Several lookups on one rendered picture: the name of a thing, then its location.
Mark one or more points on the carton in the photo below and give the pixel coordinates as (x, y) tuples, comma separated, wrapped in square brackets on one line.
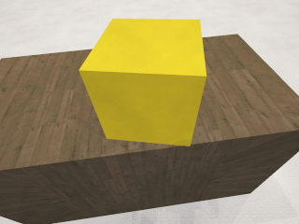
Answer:
[(145, 78)]

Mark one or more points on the pedestal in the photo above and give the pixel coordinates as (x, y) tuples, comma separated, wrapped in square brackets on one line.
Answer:
[(56, 164)]

